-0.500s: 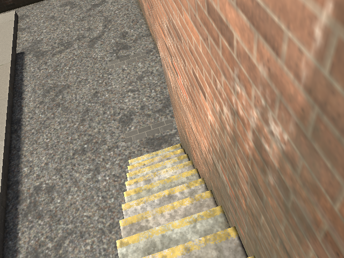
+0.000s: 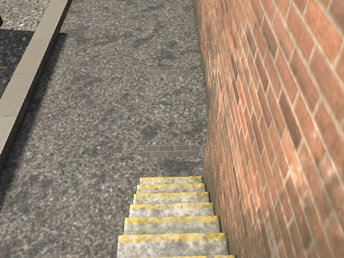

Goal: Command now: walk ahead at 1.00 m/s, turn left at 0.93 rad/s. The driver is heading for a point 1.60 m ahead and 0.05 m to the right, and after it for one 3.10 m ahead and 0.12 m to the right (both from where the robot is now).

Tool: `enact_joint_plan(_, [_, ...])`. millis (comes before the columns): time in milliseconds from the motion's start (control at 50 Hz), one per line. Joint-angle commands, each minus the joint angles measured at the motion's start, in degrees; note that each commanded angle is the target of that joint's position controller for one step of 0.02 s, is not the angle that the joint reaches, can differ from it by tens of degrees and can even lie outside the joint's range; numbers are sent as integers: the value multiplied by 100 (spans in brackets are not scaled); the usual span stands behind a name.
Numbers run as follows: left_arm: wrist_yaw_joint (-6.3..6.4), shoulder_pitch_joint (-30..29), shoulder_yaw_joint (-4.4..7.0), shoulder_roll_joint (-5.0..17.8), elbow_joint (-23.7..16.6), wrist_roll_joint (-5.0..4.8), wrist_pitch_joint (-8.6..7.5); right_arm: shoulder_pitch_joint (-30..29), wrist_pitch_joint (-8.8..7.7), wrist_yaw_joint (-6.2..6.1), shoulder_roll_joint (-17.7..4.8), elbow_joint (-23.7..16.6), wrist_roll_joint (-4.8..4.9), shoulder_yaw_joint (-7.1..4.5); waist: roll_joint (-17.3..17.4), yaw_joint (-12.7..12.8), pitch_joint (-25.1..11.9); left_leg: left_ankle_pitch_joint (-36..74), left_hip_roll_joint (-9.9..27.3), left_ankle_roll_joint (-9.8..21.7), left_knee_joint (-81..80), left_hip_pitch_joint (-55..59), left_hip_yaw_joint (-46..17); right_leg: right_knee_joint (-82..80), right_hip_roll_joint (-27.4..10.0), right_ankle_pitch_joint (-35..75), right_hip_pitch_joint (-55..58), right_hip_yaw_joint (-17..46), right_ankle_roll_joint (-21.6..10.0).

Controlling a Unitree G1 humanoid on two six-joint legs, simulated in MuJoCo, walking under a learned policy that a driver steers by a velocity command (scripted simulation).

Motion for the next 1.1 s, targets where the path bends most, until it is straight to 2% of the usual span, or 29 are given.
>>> enact_joint_plan(20, [57,1230,85,363,212,8,-65,-880,-160,-3,-858,-586,-266,-136,197,762,705,1502,1145,50,-1622,-3834,-600,133,-1583,2857,2054,996,-352])
enact_joint_plan(80, [316,-53,47,763,107,-336,-175,-635,118,109,-90,-741,-265,17,-1083,-118,1018,4527,912,-439,-2925,59,443,1205,-1945,1416,-2757,619,-489])
enact_joint_plan(120, [305,-413,-157,56,31,-404,-636,-461,-123,313,-21,-848,161,111,-404,-531,513,9105,1025,-369,-5718,2135,147,2023,-820,-1911,-4106,-1341,137])
enact_joint_plan(160, [243,104,17,522,454,-561,-413,-645,-59,270,44,-855,146,197,-843,-344,241,8328,788,-284,-6442,3021,900,2997,-1079,-58,-3349,-1574,-73])
enact_joint_plan(180, [160,-718,132,1220,316,-441,-325,1033,-2,110,-322,-390,120,-27,-1340,-1278,-668,7347,719,42,-4860,4468,1065,4677,-1544,2450,-3424,-1119,-153])
enact_joint_plan(220, [55,-1769,52,864,-130,-251,-150,2507,-22,136,-1100,182,127,-194,1182,-2412,433,5679,1140,1027,-6225,5040,-153,9626,-298,-1204,-5690,-1154,-85])
enact_joint_plan(240, [236,-103,279,696,-342,-1351,135,1736,-293,521,-438,152,719,-113,4068,-490,537,9965,1415,188,-5714,4748,-1537,8903,-203,-2608,-6359,-332,-399])
enact_joint_plan(260, [121,291,258,1042,42,-968,273,1412,-377,577,-508,-136,913,-294,2747,-474,126,9440,1610,279,-5540,3947,-1825,8210,-516,-2500,-5996,-83,-527])
enact_joint_plan(280, [181,168,195,1103,120,483,82,1125,-336,342,-1117,-67,212,-118,-442,-4,31,6466,2259,385,-5713,3097,-2580,7037,-469,-1048,-5661,496,-437])
enact_joint_plan(300, [25,1241,454,1303,770,-708,409,211,-415,572,137,-381,816,-174,-804,818,295,6279,1525,-28,-5584,-327,-1158,4692,-341,38,-3236,-223,-525])
enact_joint_plan(320, [147,1859,407,1020,722,-961,433,-906,-361,595,131,-662,993,-32,-241,1737,520,8101,1446,-104,-5719,-1192,-787,4014,-68,902,-2006,-488,-188])
enact_joint_plan(340, [172,2367,219,590,1167,-916,390,-1356,-239,453,-274,-965,889,-203,1171,1742,138,8881,1827,55,-5520,-1742,-1454,4121,-406,1440,-934,-11,-89])
enact_joint_plan(400, [175,1308,274,1080,965,-945,300,-1856,-410,295,52,-1440,809,-231,-92,1335,277,6011,1804,-252,-5157,-1410,-1245,1628,-351,3275,-629,340,-451])
enact_joint_plan(460, [-254,1136,322,704,710,-777,398,-2390,-174,-33,-43,-1760,986,-110,942,1527,-28,6598,2400,-173,-4238,480,-765,265,-746,3500,-149,298,-1344])
enact_joint_plan(520, [-551,2623,153,217,631,-606,369,-3908,138,-290,321,-2501,1690,139,-1232,2801,310,5188,1419,-788,1684,-330,650,-1032,-1107,3879,1170,401,-2589])
enact_joint_plan(540, [-551,2078,-277,-333,585,-242,417,-4401,192,-523,857,-3265,1240,232,-3832,2525,900,-1965,-619,-794,3871,-2409,711,472,-654,9046,1157,848,-2225])
enact_joint_plan(560, [-279,1492,-388,-322,584,-387,453,-3491,121,-614,799,-3358,864,173,-3432,1418,758,-2188,-110,-723,2454,-3153,-175,639,-386,9121,821,2040,-2151])
enact_joint_plan(580, [54,1519,-135,700,557,-114,357,-2570,82,-369,537,-2673,-639,378,-1700,624,563,-830,453,-561,329,-3501,-236,241,-635,4803,235,3053,-1989])
enact_joint_plan(640, [175,774,9,1034,112,-54,121,-2348,-138,-201,-19,-2069,-442,198,-527,82,-400,1915,617,-1111,-1644,-2303,-114,385,-394,4182,-892,3543,-1732])
enact_joint_plan(660, [177,134,-200,-21,-436,-879,450,-2464,125,135,-676,-2324,822,-242,611,-72,88,3473,825,-1142,-3636,-126,-430,697,377,2696,-3288,3221,-1518])
enact_joint_plan(680, [193,-164,-240,542,-399,-199,241,-3032,96,-18,630,-2407,67,413,-635,126,-598,4086,398,-1512,-3472,1336,384,-226,-43,2668,-3788,3148,-1583])
enact_joint_plan(700, [96,-145,-173,695,-350,-317,180,-2584,83,-63,544,-2027,-62,343,-724,117,-640,4067,633,-1368,-2992,1609,6,380,-164,3429,-3422,3297,-1620])
enact_joint_plan(760, [41,-527,-77,732,-726,-472,356,-1439,-189,-30,68,-1518,9,266,-199,-356,-421,2866,899,-931,-4359,2510,-10,2079,199,4179,-3648,2492,-1270])
enact_joint_plan(800, [95,-58,54,549,-1075,-575,436,-1179,-378,125,-598,-1566,38,74,1849,-163,-803,3395,2334,-37,-5778,3206,-2121,4940,1078,2043,-4083,1627,-665])
enact_joint_plan(860, [173,-1045,94,690,-1421,-28,499,-1013,-679,156,-655,-1532,-41,19,688,85,780,3614,3511,695,-6886,2010,-4057,4397,201,-731,-5604,1727,-375])
enact_joint_plan(940, [141,-1312,357,797,-1490,-76,766,-1522,-951,56,-533,-1391,-71,-51,755,431,357,2173,3105,-86,-5308,1083,-2190,3343,-430,2791,-4551,1516,-72])
enact_joint_plan(1000, [-288,-1106,18,-30,-1528,-305,760,-1407,-975,85,-580,-1260,101,-12,-122,758,-245,-56,2630,-714,-5430,-981,-436,1396,-273,5679,-1243,386,-186])
enact_joint_plan(1060, [-208,1252,213,595,-489,-191,987,-1359,-847,110,-901,-938,-279,-88,582,1422,-271,917,2478,-1129,-3921,-1069,803,2438,96,5686,558,-754,-309])
enact_joint_plan(1100, [-92,1955,300,1244,-103,-4,1047,-489,-601,237,-1195,-486,-178,-237,426,1302,72,2441,2145,-1429,-2225,-38,1031,339,-218,3775,843,47,-440])
Velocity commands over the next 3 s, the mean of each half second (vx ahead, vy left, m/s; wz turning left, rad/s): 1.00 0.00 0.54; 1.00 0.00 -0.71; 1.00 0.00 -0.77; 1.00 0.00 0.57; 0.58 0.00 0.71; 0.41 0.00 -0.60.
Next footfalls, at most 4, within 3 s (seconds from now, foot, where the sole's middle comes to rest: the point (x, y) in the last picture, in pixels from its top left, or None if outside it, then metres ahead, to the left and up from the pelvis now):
0.22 left None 0.21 0.10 -0.97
0.52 right None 0.46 0.02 -1.17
0.78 left None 0.51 0.27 -1.17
1.12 right None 0.66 -0.09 -1.38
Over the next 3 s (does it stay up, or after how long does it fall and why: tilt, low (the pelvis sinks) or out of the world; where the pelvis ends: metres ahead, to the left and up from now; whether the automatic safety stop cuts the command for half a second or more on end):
stays up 1.63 0.00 -1.38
